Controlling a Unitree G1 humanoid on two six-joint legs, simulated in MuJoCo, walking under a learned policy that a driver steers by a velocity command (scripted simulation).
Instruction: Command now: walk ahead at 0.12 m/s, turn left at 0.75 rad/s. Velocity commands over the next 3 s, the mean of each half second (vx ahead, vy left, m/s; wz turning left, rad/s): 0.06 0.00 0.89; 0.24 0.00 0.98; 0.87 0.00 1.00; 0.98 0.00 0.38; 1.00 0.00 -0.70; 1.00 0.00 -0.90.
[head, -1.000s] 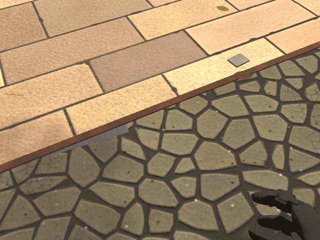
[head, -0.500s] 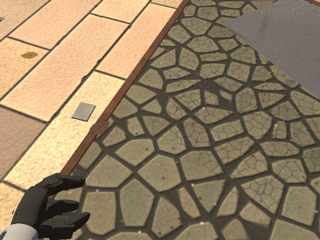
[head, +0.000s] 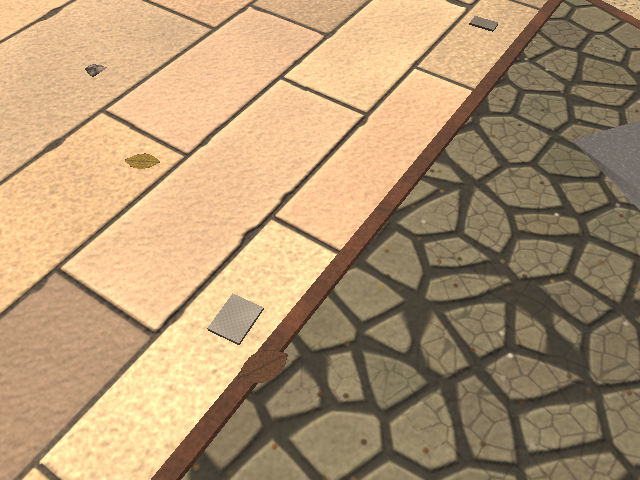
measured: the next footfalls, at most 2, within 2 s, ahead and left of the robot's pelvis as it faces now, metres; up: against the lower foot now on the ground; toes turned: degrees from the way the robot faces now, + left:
right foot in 0.48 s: +0.28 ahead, -0.10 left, +0.00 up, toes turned +39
left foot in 1.00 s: +0.06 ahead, +0.08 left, +0.00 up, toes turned +65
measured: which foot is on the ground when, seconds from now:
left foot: down 0.00-0.48, up 0.50-0.98, down 1.00-1.00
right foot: down 0.00-0.02, up 0.04-0.46, down 0.48-0.98, up 1.00-1.00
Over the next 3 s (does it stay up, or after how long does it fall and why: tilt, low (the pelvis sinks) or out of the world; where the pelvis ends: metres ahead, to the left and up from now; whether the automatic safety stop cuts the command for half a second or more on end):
stays up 0.29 1.74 0.01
